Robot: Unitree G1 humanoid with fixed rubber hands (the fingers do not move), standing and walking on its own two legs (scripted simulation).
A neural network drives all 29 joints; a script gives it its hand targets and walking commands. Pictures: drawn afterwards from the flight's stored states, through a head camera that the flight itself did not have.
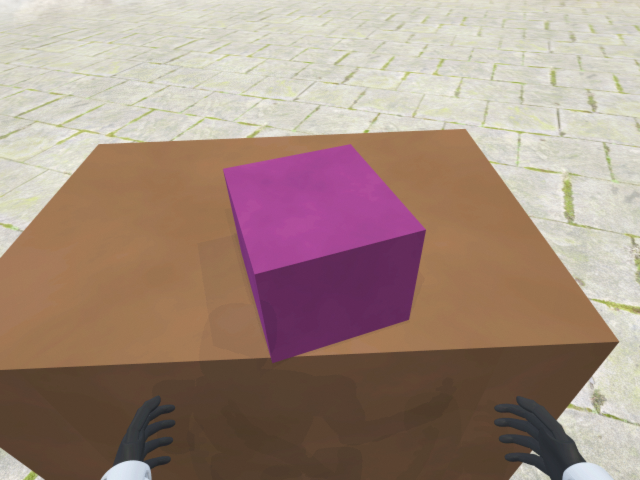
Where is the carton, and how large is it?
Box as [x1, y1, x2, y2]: [223, 144, 425, 362]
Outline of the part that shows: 350,144 223,169 242,256 272,362 408,319 425,229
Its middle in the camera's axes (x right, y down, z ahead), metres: -0.01 +0.02 +0.68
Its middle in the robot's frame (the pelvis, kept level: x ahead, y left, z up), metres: +0.52 +0.01 +0.02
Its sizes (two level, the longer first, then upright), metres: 0.277 0.245 0.204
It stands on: a pedestal, 0.68 m high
